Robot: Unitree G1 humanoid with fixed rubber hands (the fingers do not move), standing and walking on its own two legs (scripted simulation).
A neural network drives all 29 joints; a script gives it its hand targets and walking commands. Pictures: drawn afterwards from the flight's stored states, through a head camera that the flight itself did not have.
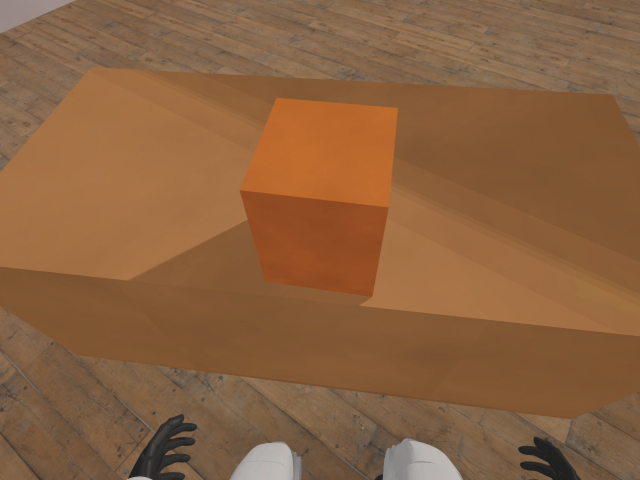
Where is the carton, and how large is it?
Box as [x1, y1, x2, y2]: [240, 98, 397, 296]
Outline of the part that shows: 276,98 240,188 240,193 265,281 371,296 388,208 397,108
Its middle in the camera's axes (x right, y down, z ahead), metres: +0.01 -0.06 +0.67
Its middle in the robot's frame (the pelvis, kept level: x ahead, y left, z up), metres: +0.53 +0.03 -0.04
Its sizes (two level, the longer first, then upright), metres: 0.210 0.200 0.250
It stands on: a pedestal, 0.57 m high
